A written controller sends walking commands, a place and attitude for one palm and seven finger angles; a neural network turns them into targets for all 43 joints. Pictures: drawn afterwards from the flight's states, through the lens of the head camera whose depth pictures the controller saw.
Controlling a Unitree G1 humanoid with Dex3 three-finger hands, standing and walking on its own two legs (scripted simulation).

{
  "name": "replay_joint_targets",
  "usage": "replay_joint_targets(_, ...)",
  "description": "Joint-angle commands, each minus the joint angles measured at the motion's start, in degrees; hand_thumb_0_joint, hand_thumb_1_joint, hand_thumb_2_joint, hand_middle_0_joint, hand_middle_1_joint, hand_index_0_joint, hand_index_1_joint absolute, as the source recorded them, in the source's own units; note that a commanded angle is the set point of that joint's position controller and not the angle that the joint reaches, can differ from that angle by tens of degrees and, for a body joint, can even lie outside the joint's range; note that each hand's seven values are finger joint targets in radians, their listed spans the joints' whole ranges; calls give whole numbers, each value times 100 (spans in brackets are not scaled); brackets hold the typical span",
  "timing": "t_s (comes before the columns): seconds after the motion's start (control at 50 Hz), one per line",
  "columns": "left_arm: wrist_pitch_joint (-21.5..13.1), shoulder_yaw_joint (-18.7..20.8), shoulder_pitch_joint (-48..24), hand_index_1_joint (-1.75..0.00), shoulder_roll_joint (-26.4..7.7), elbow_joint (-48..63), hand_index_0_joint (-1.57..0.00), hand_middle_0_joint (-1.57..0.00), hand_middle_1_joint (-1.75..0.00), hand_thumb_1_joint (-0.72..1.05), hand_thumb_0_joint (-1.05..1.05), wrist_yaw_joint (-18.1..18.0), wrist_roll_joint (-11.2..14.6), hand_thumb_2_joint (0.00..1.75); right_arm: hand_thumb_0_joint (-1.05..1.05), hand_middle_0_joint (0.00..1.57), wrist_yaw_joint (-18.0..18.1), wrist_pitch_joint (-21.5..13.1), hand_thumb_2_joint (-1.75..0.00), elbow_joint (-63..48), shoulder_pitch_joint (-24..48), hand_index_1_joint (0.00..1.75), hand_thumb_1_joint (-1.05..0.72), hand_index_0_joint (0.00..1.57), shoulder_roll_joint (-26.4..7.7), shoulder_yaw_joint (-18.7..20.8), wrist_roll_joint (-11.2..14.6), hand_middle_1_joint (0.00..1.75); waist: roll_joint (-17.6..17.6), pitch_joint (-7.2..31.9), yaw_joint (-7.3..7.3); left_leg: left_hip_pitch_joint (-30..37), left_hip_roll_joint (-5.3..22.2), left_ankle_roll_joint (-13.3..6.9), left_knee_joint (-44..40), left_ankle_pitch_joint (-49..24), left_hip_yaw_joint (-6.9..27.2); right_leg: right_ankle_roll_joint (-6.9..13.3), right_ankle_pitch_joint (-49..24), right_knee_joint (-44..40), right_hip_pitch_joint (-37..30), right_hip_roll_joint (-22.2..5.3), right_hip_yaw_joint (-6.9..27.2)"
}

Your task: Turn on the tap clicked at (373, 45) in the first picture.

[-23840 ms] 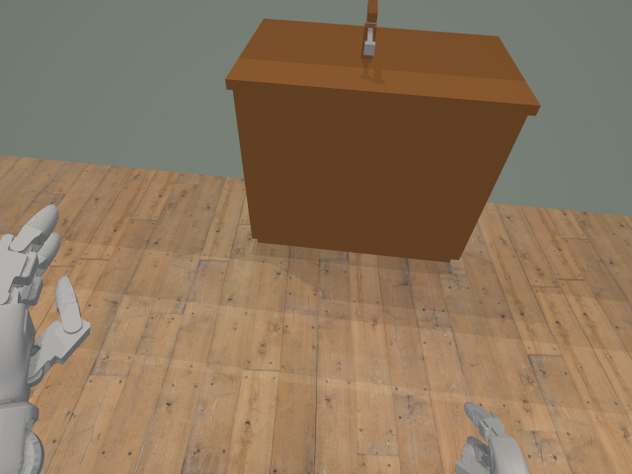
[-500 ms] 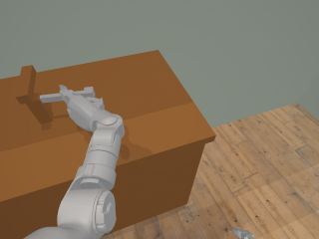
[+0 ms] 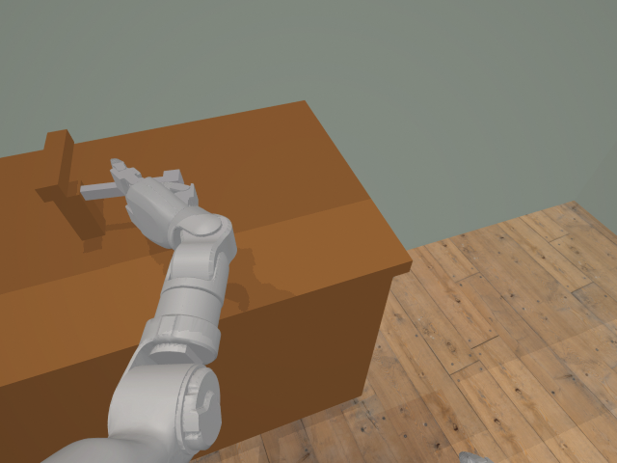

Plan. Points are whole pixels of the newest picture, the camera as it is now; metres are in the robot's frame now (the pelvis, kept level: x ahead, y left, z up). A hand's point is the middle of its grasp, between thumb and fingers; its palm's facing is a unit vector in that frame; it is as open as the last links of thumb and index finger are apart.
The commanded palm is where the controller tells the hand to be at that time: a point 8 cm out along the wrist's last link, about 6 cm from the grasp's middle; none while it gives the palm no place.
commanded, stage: lift the hand up off the lever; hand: left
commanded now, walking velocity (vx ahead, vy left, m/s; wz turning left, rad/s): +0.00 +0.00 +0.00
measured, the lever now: (173, 182) +0.50 +0.22 +0.10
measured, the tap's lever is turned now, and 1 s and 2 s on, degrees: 80 80 80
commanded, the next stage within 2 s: draw the hand back beside the body in 1.18 s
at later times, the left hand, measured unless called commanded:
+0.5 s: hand (185, 179) +0.45 +0.17 +0.15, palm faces +0.79 -0.61 -0.10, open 7.8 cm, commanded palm +0.39 +0.19 +0.16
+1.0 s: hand (180, 176) +0.42 +0.17 +0.17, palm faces +0.77 -0.63 -0.07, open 7.8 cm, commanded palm +0.37 +0.19 +0.18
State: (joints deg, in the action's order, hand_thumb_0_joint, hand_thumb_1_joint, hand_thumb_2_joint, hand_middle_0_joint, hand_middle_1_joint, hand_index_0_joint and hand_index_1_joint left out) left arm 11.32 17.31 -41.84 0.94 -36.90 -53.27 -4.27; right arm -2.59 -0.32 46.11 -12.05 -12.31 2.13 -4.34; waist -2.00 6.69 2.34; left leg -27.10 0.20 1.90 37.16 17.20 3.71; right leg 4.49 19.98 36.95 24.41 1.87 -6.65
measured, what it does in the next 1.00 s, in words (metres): stands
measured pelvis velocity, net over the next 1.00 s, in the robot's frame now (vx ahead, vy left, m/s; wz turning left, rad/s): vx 0.01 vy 0.00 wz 0.00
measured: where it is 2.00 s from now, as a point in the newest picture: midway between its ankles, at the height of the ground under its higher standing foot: outside the picture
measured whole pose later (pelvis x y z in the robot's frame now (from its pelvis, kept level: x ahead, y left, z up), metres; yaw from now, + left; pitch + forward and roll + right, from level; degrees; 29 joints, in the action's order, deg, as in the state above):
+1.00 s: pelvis +0.01 +0.00 +0.01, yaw +0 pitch +3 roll +1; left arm 19.4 13.8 -39.0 2.7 -27.0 -51.0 -1.7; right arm -2.0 0.0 45.4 -7.3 -11.6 1.2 -2.7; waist -2.1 5.8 -0.6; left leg -19.1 -0.1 1.8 31.6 15.7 3.4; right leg 4.2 18.7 31.9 16.7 1.7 -6.3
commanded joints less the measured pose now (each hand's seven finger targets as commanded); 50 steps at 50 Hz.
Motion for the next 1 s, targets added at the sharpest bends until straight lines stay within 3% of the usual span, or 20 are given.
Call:
replay_joint_targets(0.0,-287,-165,-2863,-15,-880,1246,-15,-15,-15,90,0,-82,-249,90,0,20,40,-260,-90,-694,399,30,-90,20,-632,185,25,30,429,1768,30,641,-161,-264,-233,-1264,-313,-414,-1793,-673,-881,-271,355)
replay_joint_targets(0.04,-250,-21,-2763,-15,-1042,1162,-15,-15,-15,90,0,-84,-276,90,0,20,56,-244,-90,-683,394,30,-90,20,-659,207,14,30,376,1768,-36,622,-162,-257,-267,-1281,-293,-391,-1771,-658,-910,-248,334)
replay_joint_targets(0.08,-222,-233,-2938,-15,-795,1100,-15,-15,-15,90,0,-81,-274,90,0,20,29,-257,-90,-693,397,30,-90,20,-633,172,26,30,413,1640,52,652,-148,-261,-265,-1255,-310,-400,-1707,-688,-781,-259,333)
replay_joint_targets(0.14,-210,79,-2873,-15,-1133,1030,-15,-15,-15,90,0,-79,-238,90,0,20,71,-260,-90,-692,377,30,-90,20,-675,199,29,30,524,1719,-33,585,-167,-276,-318,-1193,-308,-425,-1710,-727,-930,-256,364)
replay_joint_targets(0.2,-192,-83,-3001,-15,-966,1174,-15,-15,-15,90,0,-59,-243,90,0,20,59,-260,-90,-740,390,30,-90,20,-632,159,35,30,455,1774,3,623,-166,-273,-313,-1270,-360,-452,-1928,-713,-990,-298,391)
replay_joint_targets(0.24,-161,120,-2828,-15,-1220,1116,-15,-15,-15,90,0,-41,-260,90,0,20,80,-244,-90,-723,377,30,-90,20,-680,196,36,30,454,1768,-60,624,-166,-277,-335,-1308,-335,-427,-1907,-712,-1034,-265,366)
replay_joint_targets(0.32,-103,-248,-3030,-15,-837,1261,-15,-15,-15,90,0,-3,-220,90,0,20,58,-294,-90,-734,398,30,-90,20,-644,169,50,30,461,1701,55,746,-156,-277,-330,-1321,-357,-449,-1939,-750,-939,-278,364)
replay_joint_targets(0.34,-108,-36,-2985,-15,-1097,1224,-15,-15,-15,90,0,11,-222,90,0,20,91,-286,-90,-692,386,30,-90,20,-681,203,51,30,475,1705,12,798,-143,-280,-349,-1360,-311,-416,-1860,-755,-953,-240,338)
replay_joint_targets(0.36,-118,-261,-3020,-15,-834,1425,-15,-15,-15,90,0,31,-192,90,0,20,68,-305,-90,-743,406,30,-90,20,-649,181,60,30,333,1790,12,896,-145,-270,-366,-1473,-343,-406,-1980,-731,-977,-248,340)
replay_joint_targets(0.4,-77,-367,-2809,-15,-695,1511,-15,-15,-15,90,0,58,-165,90,0,20,48,-312,-90,-758,411,30,-90,20,-628,191,61,30,323,1855,-24,982,-140,-245,-349,-1646,-340,-400,-2211,-686,-1067,-245,312)
replay_joint_targets(0.44,-7,-235,-2656,-15,-852,1442,-15,-15,-15,90,0,76,-149,90,0,20,66,-283,-90,-716,413,30,-90,20,-671,215,64,30,392,1770,-77,1019,-133,-232,-391,-1714,-301,-366,-2138,-698,-1081,-204,260)
replay_joint_targets(0.48,47,-487,-2739,-15,-558,1585,-15,-15,-15,90,0,81,-102,90,0,20,43,-297,-90,-755,496,30,-90,20,-636,191,83,30,410,1719,-32,1083,-125,-234,-410,-1712,-335,-375,-2124,-734,-1053,-226,261)
replay_joint_targets(0.54,93,-95,-2622,-15,-1007,1612,-15,-15,-15,90,0,59,-73,90,0,20,84,-271,-90,-730,524,30,-90,20,-669,212,86,30,429,1729,-165,1070,-138,-228,-460,-1760,-324,-381,-2234,-761,-1219,-223,275)
replay_joint_targets(0.62,146,-439,-2577,-15,-628,2044,-15,-15,-15,90,0,43,-137,90,0,20,18,-281,-90,-805,609,30,-90,20,-591,195,75,30,324,1888,-176,1265,-104,-190,-412,-2122,-366,-361,-2610,-672,-1319,-242,236)
replay_joint_targets(0.64,164,-319,-2483,-15,-787,2047,-15,-15,-15,90,0,58,-146,90,0,20,28,-260,-90,-784,604,30,-90,20,-621,219,75,30,325,1867,-227,1309,-95,-168,-437,-2208,-310,-325,-2548,-672,-1338,-205,202)
replay_joint_targets(0.66,215,-471,-2358,-15,-568,2037,-15,-15,-15,90,0,75,-102,90,0,20,13,-258,-90,-829,656,30,-90,20,-598,192,93,30,445,1787,-211,1279,-94,-172,-457,-2190,-332,-343,-2587,-684,-1337,-224,205)
replay_joint_targets(0.72,319,-532,-2394,-15,-513,2131,-15,-15,-15,90,0,103,-33,90,0,20,31,-248,-90,-849,771,30,-90,20,-602,164,122,30,616,1676,-191,1237,-109,-195,-516,-2035,-363,-400,-2671,-786,-1432,-282,249)
replay_joint_targets(0.74,333,-304,-2294,-15,-780,2141,-15,-15,-15,90,0,123,-19,90,0,20,67,-223,-90,-831,787,30,-90,20,-615,185,130,30,537,1672,-260,1285,-117,-197,-547,-2054,-349,-381,-2621,-816,-1485,-257,233)
replay_joint_targets(0.82,434,-612,-2257,-15,-459,2338,-15,-15,-15,90,0,161,-18,90,0,20,44,-215,-90,-868,941,30,-90,20,-547,130,161,30,530,1577,-240,1347,-111,-184,-579,-2061,-376,-387,-2674,-862,-1506,-294,240)
replay_joint_targets(0.98,513,-560,-2565,-15,-591,2238,-15,-15,-15,90,0,199,43,90,0,20,121,-220,-90,-810,1124,30,-90,20,-526,74,206,30,515,1466,-237,1362,-153,-206,-705,-1704,-356,-397,-2178,-1046,-1441,-304,308)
